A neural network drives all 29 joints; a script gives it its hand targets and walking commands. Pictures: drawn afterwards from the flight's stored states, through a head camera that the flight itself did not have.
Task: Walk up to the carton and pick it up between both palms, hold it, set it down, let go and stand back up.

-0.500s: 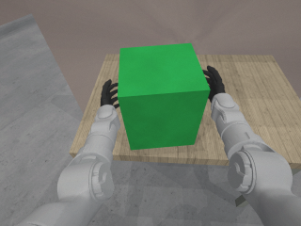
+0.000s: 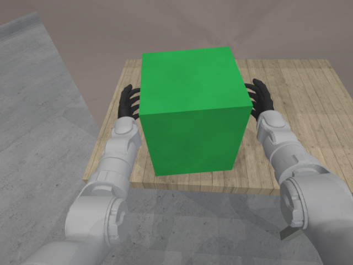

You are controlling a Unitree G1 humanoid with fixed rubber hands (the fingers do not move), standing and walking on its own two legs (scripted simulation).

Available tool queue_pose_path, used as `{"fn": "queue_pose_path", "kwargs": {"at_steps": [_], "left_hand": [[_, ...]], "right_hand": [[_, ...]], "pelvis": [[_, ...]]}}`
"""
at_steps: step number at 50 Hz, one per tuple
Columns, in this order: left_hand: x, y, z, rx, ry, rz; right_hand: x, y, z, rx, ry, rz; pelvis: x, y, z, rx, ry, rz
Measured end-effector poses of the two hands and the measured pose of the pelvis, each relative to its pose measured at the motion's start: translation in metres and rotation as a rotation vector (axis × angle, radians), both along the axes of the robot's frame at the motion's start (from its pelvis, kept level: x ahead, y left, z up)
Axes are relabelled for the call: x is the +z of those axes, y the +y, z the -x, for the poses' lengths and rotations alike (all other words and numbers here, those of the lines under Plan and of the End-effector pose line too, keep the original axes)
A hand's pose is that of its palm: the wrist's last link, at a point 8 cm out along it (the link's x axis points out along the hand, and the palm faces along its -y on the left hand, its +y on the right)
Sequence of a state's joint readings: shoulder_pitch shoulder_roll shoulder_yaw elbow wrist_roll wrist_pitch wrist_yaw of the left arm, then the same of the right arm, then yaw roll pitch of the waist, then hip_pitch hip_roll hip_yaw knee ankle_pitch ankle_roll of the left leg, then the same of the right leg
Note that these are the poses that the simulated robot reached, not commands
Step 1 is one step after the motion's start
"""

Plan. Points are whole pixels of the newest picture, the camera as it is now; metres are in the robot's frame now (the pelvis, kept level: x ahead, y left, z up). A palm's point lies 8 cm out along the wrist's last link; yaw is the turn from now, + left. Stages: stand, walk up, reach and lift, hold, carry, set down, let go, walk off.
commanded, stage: set down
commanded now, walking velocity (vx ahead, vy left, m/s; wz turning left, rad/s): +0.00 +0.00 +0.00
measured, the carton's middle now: (190, 115) +0.45 +0.07 +0.06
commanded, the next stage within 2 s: none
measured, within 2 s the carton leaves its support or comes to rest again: neither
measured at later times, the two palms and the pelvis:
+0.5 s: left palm (112, 148) +0.31 +0.22 +0.08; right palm (278, 140) +0.40 -0.13 +0.07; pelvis -0.03 -0.01 +0.00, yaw +0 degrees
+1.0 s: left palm (111, 169) +0.26 +0.21 +0.08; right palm (299, 170) +0.33 -0.17 +0.07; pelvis -0.05 -0.01 +0.00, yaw +0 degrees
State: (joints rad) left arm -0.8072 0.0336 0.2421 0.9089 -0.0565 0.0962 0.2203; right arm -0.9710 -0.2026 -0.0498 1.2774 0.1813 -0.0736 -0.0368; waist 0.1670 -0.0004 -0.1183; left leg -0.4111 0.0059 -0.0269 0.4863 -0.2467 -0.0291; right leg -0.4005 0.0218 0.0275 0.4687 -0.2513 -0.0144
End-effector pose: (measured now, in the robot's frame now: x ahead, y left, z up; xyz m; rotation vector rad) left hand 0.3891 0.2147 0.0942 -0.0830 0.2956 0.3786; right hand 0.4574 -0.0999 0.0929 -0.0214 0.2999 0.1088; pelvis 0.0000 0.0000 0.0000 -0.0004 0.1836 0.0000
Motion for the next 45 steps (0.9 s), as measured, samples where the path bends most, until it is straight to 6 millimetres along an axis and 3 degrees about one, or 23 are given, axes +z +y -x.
{"fn": "queue_pose_path", "kwargs": {"at_steps": [11,26,45], "left_hand": [[-0.006,0.0,0.026,-0.016,-0.008,-0.016],[-0.012,0.009,0.083,0.004,-0.042,-0.034],[-0.009,-0.002,0.114,-0.004,-0.048,-0.03]], "right_hand": [[0.006,-0.017,0.008,0.022,-0.059,0.008],[-0.022,-0.035,0.066,0.035,-0.038,0.006],[-0.018,-0.06,0.111,0.04,-0.039,0.017]], "pelvis": [[0.0,-0.006,0.008,-0.003,-0.011,-0.001],[0.0,-0.006,0.033,-0.006,-0.047,0.002],[0.0,-0.011,0.053,-0.006,-0.084,-0.005]]}}
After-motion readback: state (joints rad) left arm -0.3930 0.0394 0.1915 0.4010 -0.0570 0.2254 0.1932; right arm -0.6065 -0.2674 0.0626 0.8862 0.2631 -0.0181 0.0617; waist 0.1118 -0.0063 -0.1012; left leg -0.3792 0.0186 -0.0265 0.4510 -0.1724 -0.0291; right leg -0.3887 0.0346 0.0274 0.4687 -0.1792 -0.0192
